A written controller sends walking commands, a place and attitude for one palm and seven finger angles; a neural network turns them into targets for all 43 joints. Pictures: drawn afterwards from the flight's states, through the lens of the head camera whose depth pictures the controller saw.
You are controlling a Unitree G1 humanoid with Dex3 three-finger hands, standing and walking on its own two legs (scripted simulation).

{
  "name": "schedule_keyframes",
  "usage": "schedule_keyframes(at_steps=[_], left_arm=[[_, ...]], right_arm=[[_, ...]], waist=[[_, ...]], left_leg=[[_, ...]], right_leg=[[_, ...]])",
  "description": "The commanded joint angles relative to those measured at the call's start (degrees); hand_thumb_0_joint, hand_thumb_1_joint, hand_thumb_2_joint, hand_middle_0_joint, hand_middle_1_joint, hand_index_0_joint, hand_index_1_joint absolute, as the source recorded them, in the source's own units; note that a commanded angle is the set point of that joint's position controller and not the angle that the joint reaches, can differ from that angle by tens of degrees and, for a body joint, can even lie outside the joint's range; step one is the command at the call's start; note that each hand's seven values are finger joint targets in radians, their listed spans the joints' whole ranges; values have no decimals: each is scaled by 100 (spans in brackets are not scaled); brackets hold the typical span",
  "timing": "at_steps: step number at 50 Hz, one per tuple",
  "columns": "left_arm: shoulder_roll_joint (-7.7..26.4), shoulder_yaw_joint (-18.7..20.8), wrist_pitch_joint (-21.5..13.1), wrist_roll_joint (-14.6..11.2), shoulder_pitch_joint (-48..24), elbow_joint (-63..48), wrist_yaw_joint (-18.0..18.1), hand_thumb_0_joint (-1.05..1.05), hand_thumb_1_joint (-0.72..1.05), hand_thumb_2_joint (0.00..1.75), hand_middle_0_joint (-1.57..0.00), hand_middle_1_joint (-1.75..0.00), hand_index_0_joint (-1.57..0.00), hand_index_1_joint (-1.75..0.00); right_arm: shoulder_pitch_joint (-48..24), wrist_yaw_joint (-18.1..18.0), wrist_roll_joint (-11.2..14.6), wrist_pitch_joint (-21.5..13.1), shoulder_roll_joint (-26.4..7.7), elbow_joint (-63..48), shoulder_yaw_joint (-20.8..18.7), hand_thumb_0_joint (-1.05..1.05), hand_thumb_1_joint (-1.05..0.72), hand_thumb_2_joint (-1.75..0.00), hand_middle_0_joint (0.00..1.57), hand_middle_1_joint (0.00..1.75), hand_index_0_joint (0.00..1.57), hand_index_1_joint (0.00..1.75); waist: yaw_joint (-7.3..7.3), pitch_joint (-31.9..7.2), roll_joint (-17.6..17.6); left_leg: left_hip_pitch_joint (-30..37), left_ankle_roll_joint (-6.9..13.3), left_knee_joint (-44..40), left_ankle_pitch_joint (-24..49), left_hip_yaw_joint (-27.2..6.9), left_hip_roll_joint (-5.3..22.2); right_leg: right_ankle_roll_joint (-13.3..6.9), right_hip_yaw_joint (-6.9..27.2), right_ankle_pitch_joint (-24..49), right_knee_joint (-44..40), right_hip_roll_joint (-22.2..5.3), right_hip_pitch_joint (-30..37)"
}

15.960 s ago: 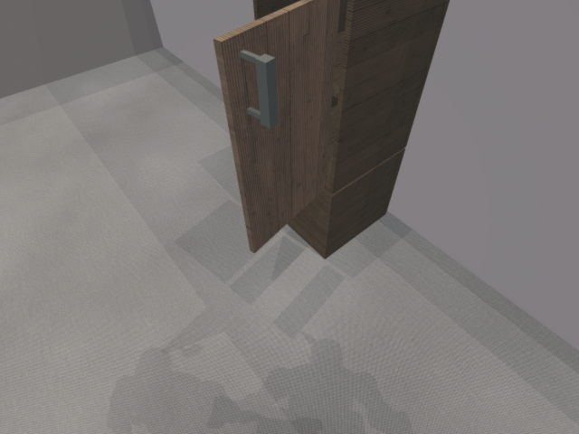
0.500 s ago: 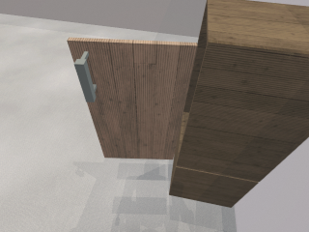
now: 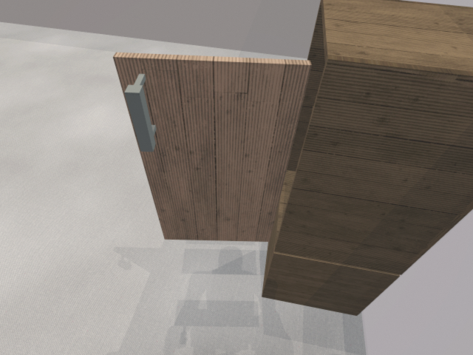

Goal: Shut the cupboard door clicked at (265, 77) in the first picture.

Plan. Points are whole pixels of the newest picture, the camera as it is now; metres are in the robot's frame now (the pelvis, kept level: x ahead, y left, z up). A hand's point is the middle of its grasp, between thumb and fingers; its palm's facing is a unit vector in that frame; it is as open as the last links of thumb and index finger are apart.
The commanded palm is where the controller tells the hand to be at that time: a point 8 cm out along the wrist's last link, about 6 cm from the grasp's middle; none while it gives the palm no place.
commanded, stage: look again from close up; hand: left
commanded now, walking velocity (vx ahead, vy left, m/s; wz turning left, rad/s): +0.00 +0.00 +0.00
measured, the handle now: (144, 113) +0.48 +0.20 +0.16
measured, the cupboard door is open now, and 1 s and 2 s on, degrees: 100 100 100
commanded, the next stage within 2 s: raise the hand and make a fist in 0.18 s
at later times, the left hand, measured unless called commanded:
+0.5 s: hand (125, 287) +0.22 +0.19 +0.03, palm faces +0.19 -0.98 -0.07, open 7.1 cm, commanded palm +0.12 +0.24 -0.03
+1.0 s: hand (141, 296) +0.20 +0.16 +0.03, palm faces -0.11 -0.99 -0.07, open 4.7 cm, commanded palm +0.15 +0.23 +0.05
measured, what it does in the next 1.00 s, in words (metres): lowers itself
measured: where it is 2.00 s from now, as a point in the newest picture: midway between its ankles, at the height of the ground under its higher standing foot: outside the picture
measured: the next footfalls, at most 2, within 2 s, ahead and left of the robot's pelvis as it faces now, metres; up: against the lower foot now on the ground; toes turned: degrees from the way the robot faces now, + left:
none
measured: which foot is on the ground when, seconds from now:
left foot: down 0.00-1.00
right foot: down 0.00-1.00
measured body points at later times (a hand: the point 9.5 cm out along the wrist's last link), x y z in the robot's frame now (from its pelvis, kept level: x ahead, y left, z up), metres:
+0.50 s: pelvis +0.00 +0.01 -0.01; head +0.00 +0.01 +0.44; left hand +0.20 +0.24 +0.03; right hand +0.15 -0.23 -0.10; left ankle +0.07 +0.09 -0.73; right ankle -0.01 -0.11 -0.73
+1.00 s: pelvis +0.01 -0.02 -0.06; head +0.04 -0.03 +0.39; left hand +0.20 +0.21 +0.04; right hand +0.22 -0.22 -0.13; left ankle +0.07 +0.09 -0.73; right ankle -0.01 -0.11 -0.73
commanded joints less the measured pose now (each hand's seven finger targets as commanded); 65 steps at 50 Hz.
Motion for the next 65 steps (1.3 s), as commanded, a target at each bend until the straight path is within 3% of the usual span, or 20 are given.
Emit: schedule_keyframes(at_steps=[1,13,14,15,16,17,18,21,26,30,33,36,40,43,45,49,52,55,60,65], left_arm=[[442,54,-51,-25,572,-206,-1,0,90,90,-20,-30,-20,-30],[572,17,-89,-16,565,-73,-28,0,90,90,-20,-30,-20,-30],[518,-33,-107,72,583,39,157,0,90,90,-20,-30,-20,-30],[3469,1834,-1582,-802,-4146,-9905,182,0,90,90,-20,-30,-20,-30],[1149,108,-1205,-820,-443,-8499,209,0,90,90,-22,-32,-22,-32],[1106,239,-858,-935,-397,-8175,531,0,90,90,-24,-34,-24,-34],[-372,-508,-68,-881,1397,-6080,506,0,90,90,-25,-36,-25,-36],[48,-233,-735,-999,584,-6961,338,0,90,90,-31,-42,-31,-42],[88,553,-2680,-1464,2238,-5316,-1243,0,90,90,-40,-52,-40,-52],[942,1266,-2683,-1642,2199,-6155,-2053,0,90,90,-47,-60,-47,-60],[1203,1486,-2490,-1865,1578,-7898,-1838,0,90,90,-53,-66,-53,-66],[1242,1377,-3035,-1922,737,-9278,-1455,0,90,90,-58,-72,-58,-72],[712,449,-3661,-1937,1,-9061,-1719,0,90,90,-66,-80,-66,-80],[1074,650,-3193,-1960,171,-8124,-2219,0,90,90,-71,-86,-71,-86],[1336,997,-2364,-1937,844,-7537,-2472,0,90,90,-75,-90,-75,-90],[1774,2043,-984,-2222,1221,-7889,-2332,0,90,90,-82,-98,-82,-98],[1725,2555,-1008,-2482,1206,-8427,-1749,0,90,90,-88,-104,-88,-104],[1236,2040,-1515,-2421,1250,-8854,-1565,0,90,90,-93,-110,-93,-110],[891,1038,-1726,-2182,921,-8615,-1927,0,90,90,-102,-120,-102,-120],[1511,1450,-1341,-2021,465,-8977,-1834,0,90,90,-112,-130,-112,-130]], right_arm=[[103,-59,36,-173,-707,-303,-153,0,-90,-90,20,30,20,30],[-120,-71,93,-260,-891,-188,-142,0,-90,-90,20,30,20,30],[-493,-58,110,-228,-1003,-511,-122,0,-90,-90,20,30,20,30],[-119,-484,285,-1280,-2055,-2367,-342,0,-90,-90,20,30,20,30],[-441,-536,433,-1851,-1259,-2263,50,0,-90,-90,20,30,20,30],[-536,-579,441,-2073,-1399,-1893,1,0,-90,-90,20,30,20,30],[-511,-405,487,-2105,-1165,-1580,-10,0,-90,-90,20,30,20,30],[-878,-264,398,-2284,-1370,-2479,-192,0,-90,-90,20,30,20,30],[-1204,62,174,-1937,-1394,-3011,-490,0,-90,-90,20,30,20,30],[-1609,97,368,-1648,-1445,-3958,-515,0,-90,-90,20,30,20,30],[-1447,-52,361,-1582,-1320,-4271,-460,0,-90,-90,20,30,20,30],[-978,-138,293,-1709,-1196,-4084,-398,0,-90,-90,20,30,20,30],[-845,-264,322,-2005,-1325,-3593,-311,0,-90,-90,20,30,20,30],[-781,-392,416,-2029,-1400,-3526,-286,0,-90,-90,20,30,20,30],[-854,-443,517,-1898,-1410,-3714,-320,0,-90,-90,20,30,20,30],[-1239,-475,599,-1539,-1161,-4092,-275,0,-90,-90,20,30,20,30],[-1251,-484,510,-1461,-1012,-4034,-180,0,-90,-90,20,30,20,30],[-924,-360,460,-1609,-1051,-3968,-190,0,-90,-90,20,30,20,30],[-701,-270,511,-1894,-1305,-3797,-219,0,-90,-90,20,30,20,30],[-848,-396,549,-1992,-1385,-3816,-218,0,-90,-90,20,30,20,30]], waist=[[152,405,164],[141,207,136],[189,639,348],[-901,-1521,706],[12,-2636,2286],[55,-2429,1888],[-53,-1265,1348],[-192,132,171],[377,-124,-1885],[732,-795,-122],[617,-1600,1092],[260,-1972,1315],[-288,-1214,803],[-310,-1005,16],[-26,-1220,-510],[571,-1899,-356],[727,-1784,-396],[546,-1501,-112],[190,-1110,169],[308,-1354,198]], left_leg=[[-3,35,-1233,-1182,-1021,512],[610,51,-1202,-71,-863,542],[370,-113,-363,221,-593,567],[2473,-81,-497,764,-774,252],[3027,-344,-768,1111,-970,512],[2475,-682,-1037,825,-1227,572],[1638,-581,-1377,-129,-1420,551],[72,-279,-690,-1740,-1175,103],[-1505,-384,1025,-877,-604,-70],[-1533,-241,1306,-846,-378,-260],[-1048,-162,1342,-1023,-559,-152],[-687,-58,1852,-307,-684,-80],[-1089,26,2298,-573,-866,23],[-1628,58,2431,-740,-821,11],[-1716,52,2230,-710,-731,-44],[-1274,-27,1789,-203,-668,-140],[-945,-79,1516,314,-715,-90],[-524,-73,1249,814,-642,-91],[-263,-16,1090,436,-686,-28],[7,15,651,-161,-775,-4]], right_leg=[[-327,460,-280,-672,-299,-541],[-203,452,536,-881,-432,-349],[-229,598,636,-1062,-489,-712],[-181,-182,1391,-308,94,-1097],[-255,-244,642,234,244,-1106],[-262,-209,170,510,336,-1014],[-183,-194,-245,755,225,-1722],[-174,-188,-310,37,139,-1877],[-212,-226,-915,952,201,-2835],[-276,121,-529,1433,114,-2459],[-256,194,-429,1529,203,-2520],[-242,332,206,1619,261,-2802],[-167,402,-96,1690,317,-3572],[5,752,-196,1286,207,-3246],[214,1096,-215,872,-3,-2692],[438,1221,872,788,-289,-1429],[397,748,2296,1015,-124,-1084],[257,301,2942,1170,58,-1380],[164,217,1593,912,185,-1932],[-38,152,495,601,198,-1674]])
